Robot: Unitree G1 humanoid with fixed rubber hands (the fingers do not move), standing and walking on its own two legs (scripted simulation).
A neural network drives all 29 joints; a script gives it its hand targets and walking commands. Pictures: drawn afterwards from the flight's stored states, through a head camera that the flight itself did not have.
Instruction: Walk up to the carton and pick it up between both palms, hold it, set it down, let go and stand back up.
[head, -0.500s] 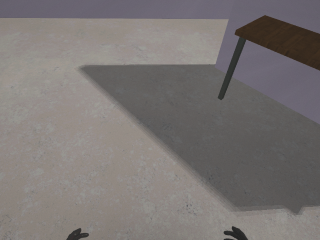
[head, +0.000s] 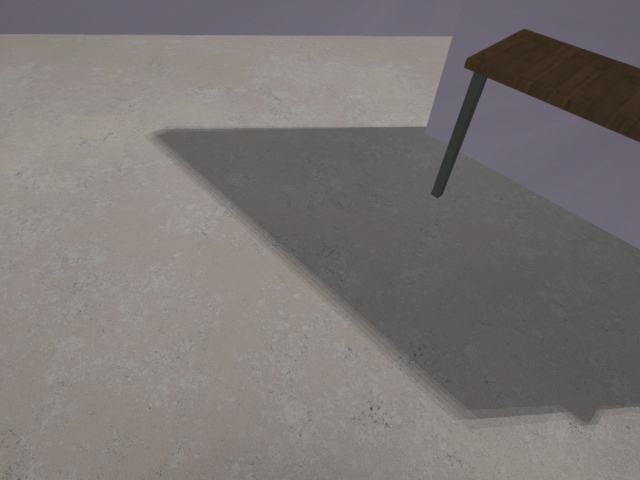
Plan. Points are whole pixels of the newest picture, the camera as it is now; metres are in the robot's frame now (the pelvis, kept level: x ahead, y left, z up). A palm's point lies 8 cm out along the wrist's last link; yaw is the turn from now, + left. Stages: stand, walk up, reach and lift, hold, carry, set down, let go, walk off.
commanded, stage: walk up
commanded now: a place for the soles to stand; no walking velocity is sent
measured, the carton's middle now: out of the picture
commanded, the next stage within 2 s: none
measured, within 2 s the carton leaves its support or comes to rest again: neither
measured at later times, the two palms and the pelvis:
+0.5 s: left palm (268, 408) +0.24 +0.07 -0.11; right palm out of the picture +0.08 -0.45 -0.14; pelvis +0.08 -0.16 -0.02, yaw -24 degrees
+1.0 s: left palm (392, 250) +0.54 -0.15 -0.11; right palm out of the picture +0.10 -0.44 -0.08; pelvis +0.28 -0.27 +0.01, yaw -45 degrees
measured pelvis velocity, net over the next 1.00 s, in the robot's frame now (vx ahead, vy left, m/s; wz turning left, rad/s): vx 0.28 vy -0.27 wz -0.79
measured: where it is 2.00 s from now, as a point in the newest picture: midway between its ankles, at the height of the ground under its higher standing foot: (520, 382)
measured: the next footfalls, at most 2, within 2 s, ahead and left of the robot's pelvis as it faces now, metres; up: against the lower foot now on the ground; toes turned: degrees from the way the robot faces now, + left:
right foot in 0.38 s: +0.15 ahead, -0.32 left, +0.00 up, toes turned -25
left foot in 0.82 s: +0.38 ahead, -0.20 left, +0.00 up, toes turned -36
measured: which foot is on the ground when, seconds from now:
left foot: down 0.00-0.38, up 0.40-0.80, down 0.82-1.00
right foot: down 0.00-0.02, up 0.04-0.36, down 0.38-0.80, up 0.82-1.00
